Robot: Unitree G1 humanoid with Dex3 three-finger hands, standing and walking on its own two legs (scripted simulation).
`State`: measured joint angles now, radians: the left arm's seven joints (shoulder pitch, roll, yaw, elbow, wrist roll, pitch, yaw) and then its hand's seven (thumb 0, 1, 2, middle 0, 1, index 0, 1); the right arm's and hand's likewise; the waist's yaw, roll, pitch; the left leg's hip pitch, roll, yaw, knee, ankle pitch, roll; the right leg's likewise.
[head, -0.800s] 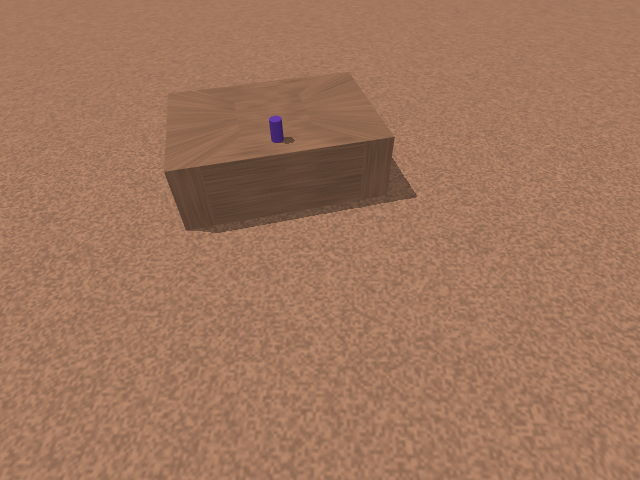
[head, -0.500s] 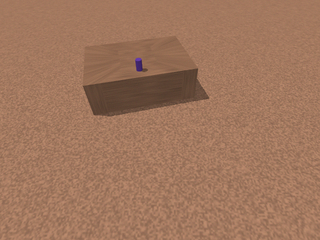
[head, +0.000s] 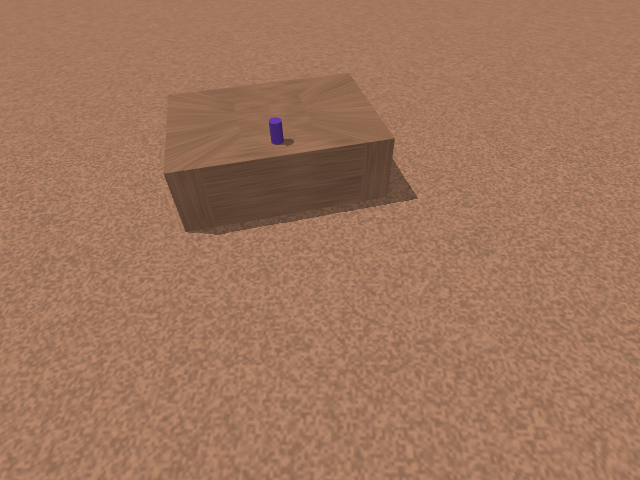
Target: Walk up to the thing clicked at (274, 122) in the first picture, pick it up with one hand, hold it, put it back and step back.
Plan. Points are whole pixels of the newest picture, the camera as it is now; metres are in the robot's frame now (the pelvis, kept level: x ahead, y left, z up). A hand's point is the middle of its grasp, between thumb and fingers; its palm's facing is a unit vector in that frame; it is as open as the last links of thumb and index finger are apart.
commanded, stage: stand
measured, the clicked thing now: (276, 131) +1.54 +0.25 -0.40
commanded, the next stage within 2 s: walk up in 0.32 s
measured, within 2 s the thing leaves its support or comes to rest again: neither
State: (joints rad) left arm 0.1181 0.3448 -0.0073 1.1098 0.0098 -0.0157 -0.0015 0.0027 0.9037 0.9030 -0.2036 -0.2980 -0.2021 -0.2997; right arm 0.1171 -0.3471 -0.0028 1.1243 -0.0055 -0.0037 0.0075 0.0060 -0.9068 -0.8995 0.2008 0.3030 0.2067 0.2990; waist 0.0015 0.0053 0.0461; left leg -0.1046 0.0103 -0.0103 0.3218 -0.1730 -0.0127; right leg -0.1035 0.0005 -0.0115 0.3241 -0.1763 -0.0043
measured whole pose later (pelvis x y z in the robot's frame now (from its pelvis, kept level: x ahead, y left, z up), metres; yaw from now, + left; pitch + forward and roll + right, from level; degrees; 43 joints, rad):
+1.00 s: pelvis +0.21 +0.13 -0.01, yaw +9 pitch -2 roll +1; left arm 0.22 0.42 0.05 0.93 0.02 -0.05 -0.08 0.00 0.90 0.90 -0.20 -0.30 -0.20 -0.30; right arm 0.37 -0.39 -0.06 0.90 -0.01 -0.06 0.08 0.01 -0.90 -0.90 0.20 0.30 0.21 0.30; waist -0.04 -0.01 0.07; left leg -0.06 -0.03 0.05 0.41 -0.31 0.03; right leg -0.49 -0.09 -0.04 0.69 -0.20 -0.02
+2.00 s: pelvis +0.63 +0.24 -0.03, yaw +11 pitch -2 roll +0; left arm 0.30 0.42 0.06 0.88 0.02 -0.10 -0.04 0.00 0.90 0.90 -0.20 -0.30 -0.20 -0.30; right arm 0.36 -0.43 -0.06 0.83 -0.01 -0.03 0.06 0.01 -0.90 -0.90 0.20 0.30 0.21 0.30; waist -0.02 0.05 0.07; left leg -0.17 0.04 0.09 0.71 -0.46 0.03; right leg -0.38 -0.04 -0.07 0.59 -0.17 -0.02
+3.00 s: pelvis +0.85 +0.34 -0.02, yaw +9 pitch -2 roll +1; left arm 0.11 0.35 0.00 0.99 0.00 -0.02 -0.01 0.00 0.90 0.90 -0.20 -0.30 -0.20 -0.30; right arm 0.17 -0.36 0.00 1.01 0.00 -0.02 0.01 0.01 -0.91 -0.90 0.20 0.30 0.21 0.30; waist 0.01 0.00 0.07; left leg -0.25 0.02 0.04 0.63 -0.35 -0.01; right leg -0.36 -0.04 -0.04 0.63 -0.23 0.00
